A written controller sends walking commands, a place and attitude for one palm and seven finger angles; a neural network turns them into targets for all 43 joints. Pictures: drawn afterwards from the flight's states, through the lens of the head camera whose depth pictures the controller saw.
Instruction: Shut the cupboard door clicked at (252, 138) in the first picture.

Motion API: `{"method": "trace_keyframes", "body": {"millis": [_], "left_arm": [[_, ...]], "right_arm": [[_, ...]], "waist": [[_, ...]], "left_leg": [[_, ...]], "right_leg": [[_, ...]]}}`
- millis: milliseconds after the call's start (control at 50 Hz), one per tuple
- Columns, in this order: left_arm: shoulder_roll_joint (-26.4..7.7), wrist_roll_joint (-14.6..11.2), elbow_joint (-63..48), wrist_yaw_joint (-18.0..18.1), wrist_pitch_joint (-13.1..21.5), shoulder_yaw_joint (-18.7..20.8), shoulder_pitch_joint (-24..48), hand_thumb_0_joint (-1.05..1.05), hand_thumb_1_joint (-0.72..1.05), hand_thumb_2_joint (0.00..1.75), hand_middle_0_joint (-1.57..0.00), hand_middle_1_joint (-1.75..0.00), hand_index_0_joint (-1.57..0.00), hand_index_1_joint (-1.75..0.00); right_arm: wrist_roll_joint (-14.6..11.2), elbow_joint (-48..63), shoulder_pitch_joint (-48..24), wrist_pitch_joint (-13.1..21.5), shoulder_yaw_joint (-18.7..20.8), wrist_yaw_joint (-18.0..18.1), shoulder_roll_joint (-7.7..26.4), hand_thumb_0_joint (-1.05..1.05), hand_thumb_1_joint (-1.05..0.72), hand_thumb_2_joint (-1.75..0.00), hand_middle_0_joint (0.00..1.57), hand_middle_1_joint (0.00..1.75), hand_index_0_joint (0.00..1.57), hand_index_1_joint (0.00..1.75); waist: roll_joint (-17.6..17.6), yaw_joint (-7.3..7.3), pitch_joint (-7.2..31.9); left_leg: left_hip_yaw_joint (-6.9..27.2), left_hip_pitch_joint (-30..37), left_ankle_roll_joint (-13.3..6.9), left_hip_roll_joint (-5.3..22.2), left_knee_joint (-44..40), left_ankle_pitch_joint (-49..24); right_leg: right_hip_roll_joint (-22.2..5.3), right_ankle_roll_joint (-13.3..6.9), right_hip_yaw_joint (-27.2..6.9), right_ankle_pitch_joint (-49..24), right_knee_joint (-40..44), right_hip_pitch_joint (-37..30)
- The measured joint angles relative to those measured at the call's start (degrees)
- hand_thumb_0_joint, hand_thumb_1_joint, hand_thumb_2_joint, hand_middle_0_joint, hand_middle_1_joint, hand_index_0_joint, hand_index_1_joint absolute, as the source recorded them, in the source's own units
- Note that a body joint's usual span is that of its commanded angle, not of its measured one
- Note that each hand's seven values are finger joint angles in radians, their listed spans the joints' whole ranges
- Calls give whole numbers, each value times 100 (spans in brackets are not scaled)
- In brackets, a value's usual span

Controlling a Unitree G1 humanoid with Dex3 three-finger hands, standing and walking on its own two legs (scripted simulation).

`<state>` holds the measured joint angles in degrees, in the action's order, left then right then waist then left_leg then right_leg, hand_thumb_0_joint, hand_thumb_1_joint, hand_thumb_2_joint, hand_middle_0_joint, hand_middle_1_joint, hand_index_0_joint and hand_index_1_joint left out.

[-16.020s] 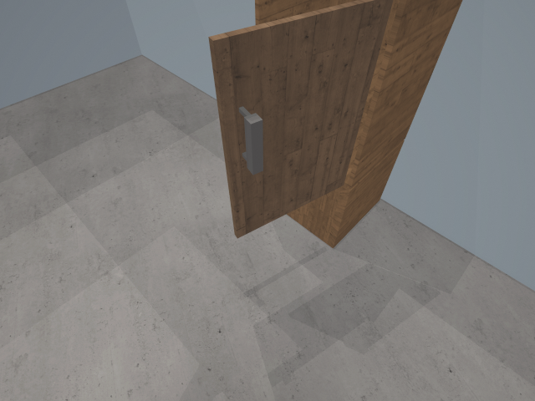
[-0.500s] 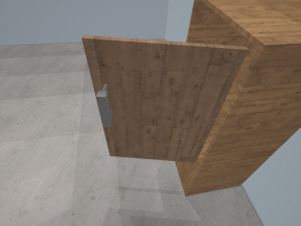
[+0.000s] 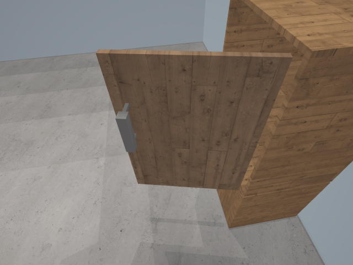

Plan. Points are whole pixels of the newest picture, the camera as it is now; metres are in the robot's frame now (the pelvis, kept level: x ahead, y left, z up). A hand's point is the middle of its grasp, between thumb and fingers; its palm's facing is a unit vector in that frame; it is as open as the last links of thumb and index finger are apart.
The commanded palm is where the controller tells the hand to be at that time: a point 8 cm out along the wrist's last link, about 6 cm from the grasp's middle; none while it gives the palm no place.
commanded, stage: look again from close up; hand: left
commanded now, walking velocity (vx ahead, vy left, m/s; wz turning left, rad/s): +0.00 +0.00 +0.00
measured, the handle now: (129, 127) +0.46 +0.17 +0.04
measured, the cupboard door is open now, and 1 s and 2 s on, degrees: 76 76 76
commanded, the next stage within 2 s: raise the hand and make a fist in 0.42 s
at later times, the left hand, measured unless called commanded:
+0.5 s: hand out of the picture +0.09 +0.15 -0.16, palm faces +0.00 -0.97 -0.24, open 7.4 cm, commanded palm none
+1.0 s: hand (110, 263) +0.14 +0.16 -0.06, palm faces +0.05 -1.00 +0.01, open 5.9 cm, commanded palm +0.14 +0.21 -0.04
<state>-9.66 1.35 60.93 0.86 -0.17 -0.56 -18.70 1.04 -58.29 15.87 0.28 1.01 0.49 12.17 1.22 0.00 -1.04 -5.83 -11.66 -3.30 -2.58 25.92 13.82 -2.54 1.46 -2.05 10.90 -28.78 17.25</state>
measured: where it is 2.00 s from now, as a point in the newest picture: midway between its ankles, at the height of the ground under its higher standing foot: outside the picture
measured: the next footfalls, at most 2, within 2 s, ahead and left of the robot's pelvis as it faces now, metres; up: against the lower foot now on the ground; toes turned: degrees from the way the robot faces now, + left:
none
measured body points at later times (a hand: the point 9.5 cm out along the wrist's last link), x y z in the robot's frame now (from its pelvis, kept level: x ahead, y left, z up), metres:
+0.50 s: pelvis +0.03 -0.04 +0.00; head +0.04 -0.05 +0.45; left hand +0.09 +0.20 -0.14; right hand +0.05 -0.27 -0.16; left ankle +0.00 +0.08 -0.74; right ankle +0.05 -0.14 -0.74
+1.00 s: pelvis +0.00 -0.04 -0.09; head +0.05 -0.01 +0.35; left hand +0.14 +0.22 -0.06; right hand +0.26 -0.26 -0.11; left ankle +0.01 +0.08 -0.74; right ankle +0.05 -0.14 -0.74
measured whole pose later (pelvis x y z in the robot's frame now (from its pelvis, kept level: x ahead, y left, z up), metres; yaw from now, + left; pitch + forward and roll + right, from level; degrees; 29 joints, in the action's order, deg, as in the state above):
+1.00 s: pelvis +0.00 -0.04 -0.09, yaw +5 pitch +12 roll -1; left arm -12.7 -17.0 4.0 -22.6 31.5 8.1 -29.2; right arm -1.1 -28.9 7.8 17.6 3.4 1.7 16.0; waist -2.2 -2.4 6.2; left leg 1.3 -48.1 0.2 0.6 69.1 32.5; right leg -1.1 -1.9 5.2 28.7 -66.7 49.5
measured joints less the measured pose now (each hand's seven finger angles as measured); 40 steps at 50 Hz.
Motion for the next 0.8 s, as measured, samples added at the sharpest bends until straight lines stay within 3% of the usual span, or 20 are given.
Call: {"method": "trace_keyframes", "body": {"millis": [280, 540, 560, 580, 640, 700, 740, 800], "left_arm": [[-79, -62, 64, 37, 134, -12, 619, 1, 91, 90, -20, -30, -20, -30], [-75, -73, 50, 89, 150, -8, 770, 0, 91, 90, -20, -30, -20, -30], [-37, -225, -805, -42, -187, 396, 543, 1, 90, 90, -20, -30, -20, -30], [-78, -405, -1792, -57, -149, 502, 228, 1, 90, 90, -20, -30, -20, -30], [-137, -888, -3866, 49, 402, 531, -331, 2, 90, 90, -21, -31, -21, -31], [-79, -1217, -4589, -148, 1230, 708, -186, 1, 91, 90, -23, -33, -23, -34], [-68, -1449, -4653, -540, 1979, 844, -62, 1, 91, 90, -25, -36, -25, -36], [-75, -1682, -4625, -1409, 3036, 903, -110, 0, 91, 90, -29, -40, -29, -41]], "right_arm": [[-14, -430, -80, 83, -83, 57, -77, 0, -91, -89, 20, 29, 20, 30], [-21, -506, -239, 60, -110, 62, -133, 0, -91, -89, 20, 29, 20, 30], [6, -259, -172, 152, -95, 154, -152, 0, -91, -89, 20, 29, 20, 30], [-44, 42, -36, 379, -103, 289, -161, 0, -91, -89, 21, 29, 20, 30], [-194, 586, 231, 1104, -105, 422, -8, 1, -91, -89, 21, 29, 20, 30], [-220, 1118, 96, 1530, 30, 336, 181, 1, -91, -89, 20, 29, 20, 30], [-198, 1485, -156, 1683, 109, 239, 235, 1, -91, -89, 20, 29, 20, 30], [-169, 2036, -488, 1826, 198, 78, 259, 1, -91, -89, 20, 29, 20, 30]], "waist": [[-74, 111, -80], [-26, 94, -60], [-53, 90, -187], [-103, 77, -219], [-51, 79, 56], [72, 203, 381], [33, 225, 529], [-204, 162, 643]], "left_leg": [[145, 260, 255, 228, -172, 64], [231, 361, 387, 380, -192, 110], [244, 320, 390, 401, -26, 178], [262, 207, 388, 397, 171, 262], [396, -26, 409, 364, 505, 431], [542, -543, 375, 285, 967, 569], [525, -1053, 368, 259, 1405, 709], [453, -1881, 382, 254, 2178, 989]], "right_leg": [[219, -205, 162, 111, 152, -270], [360, -314, 265, 133, 281, -440], [373, -316, 282, 168, 172, -425], [360, -327, 302, 258, -39, -310], [307, -358, 429, 451, -330, -153], [204, -314, 570, 628, -733, 278], [162, -306, 551, 788, -1205, 812], [136, -332, 476, 1059, -2027, 1695]]}}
